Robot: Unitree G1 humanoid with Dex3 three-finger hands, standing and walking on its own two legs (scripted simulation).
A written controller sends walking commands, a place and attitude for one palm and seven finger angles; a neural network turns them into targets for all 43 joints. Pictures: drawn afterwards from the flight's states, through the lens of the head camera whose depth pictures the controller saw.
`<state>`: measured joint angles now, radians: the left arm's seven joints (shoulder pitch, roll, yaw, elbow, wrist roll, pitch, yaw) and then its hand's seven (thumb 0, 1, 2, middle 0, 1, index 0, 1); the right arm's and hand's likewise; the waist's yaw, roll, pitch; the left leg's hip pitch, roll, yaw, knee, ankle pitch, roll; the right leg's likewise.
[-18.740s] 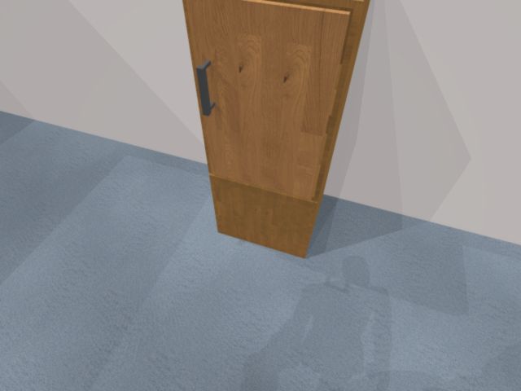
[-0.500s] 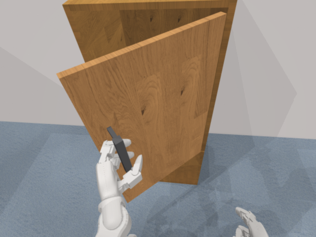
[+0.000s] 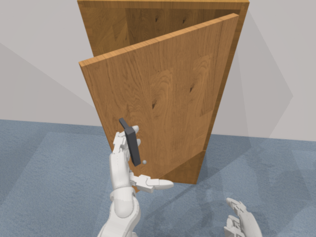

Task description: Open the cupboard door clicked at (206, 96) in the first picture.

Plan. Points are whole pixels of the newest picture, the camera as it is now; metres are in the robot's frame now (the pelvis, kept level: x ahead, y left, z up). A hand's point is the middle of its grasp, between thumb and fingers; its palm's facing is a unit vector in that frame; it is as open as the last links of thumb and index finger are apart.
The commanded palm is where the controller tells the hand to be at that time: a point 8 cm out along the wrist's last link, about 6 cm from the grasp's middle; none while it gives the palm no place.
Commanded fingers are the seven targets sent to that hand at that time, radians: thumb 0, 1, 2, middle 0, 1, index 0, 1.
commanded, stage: open thumb and fingers to let go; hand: left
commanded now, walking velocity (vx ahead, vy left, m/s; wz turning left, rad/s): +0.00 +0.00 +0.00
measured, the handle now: (129, 143) +0.33 +0.09 +0.08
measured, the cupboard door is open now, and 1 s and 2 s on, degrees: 39 41 41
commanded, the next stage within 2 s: slide the hand sideways off the handle in 0.06 s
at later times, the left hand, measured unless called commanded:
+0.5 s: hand (138, 176) +0.25 +0.06 +0.07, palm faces -0.17 -0.98 +0.05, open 16.2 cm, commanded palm +0.23 +0.11 +0.07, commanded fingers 0.00 -0.50 0.30 -0.15 -0.30 -0.15 -0.30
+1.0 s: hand (118, 190) +0.22 +0.10 +0.07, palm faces -0.13 -0.99 +0.00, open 16.1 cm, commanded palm +0.20 +0.16 +0.07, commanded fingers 0.00 -0.50 0.30 -0.15 -0.30 -0.15 -0.30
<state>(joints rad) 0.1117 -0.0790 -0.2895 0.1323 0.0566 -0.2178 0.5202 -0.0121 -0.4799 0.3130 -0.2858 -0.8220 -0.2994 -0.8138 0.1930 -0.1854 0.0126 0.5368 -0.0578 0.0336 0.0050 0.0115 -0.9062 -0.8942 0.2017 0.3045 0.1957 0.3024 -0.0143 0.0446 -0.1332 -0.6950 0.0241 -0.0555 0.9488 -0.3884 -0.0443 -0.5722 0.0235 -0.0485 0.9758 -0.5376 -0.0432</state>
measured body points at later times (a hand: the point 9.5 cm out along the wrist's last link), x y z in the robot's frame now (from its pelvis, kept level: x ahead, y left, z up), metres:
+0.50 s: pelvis +0.00 +0.04 +0.00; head +0.02 +0.03 +0.45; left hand +0.25 +0.11 +0.07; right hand +0.16 -0.19 -0.09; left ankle +0.05 +0.15 -0.68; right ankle -0.02 -0.09 -0.68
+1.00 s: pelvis +0.01 +0.02 -0.01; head +0.04 +0.01 +0.44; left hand +0.22 +0.15 +0.07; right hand +0.19 -0.20 -0.08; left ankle +0.05 +0.15 -0.68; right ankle -0.02 -0.09 -0.68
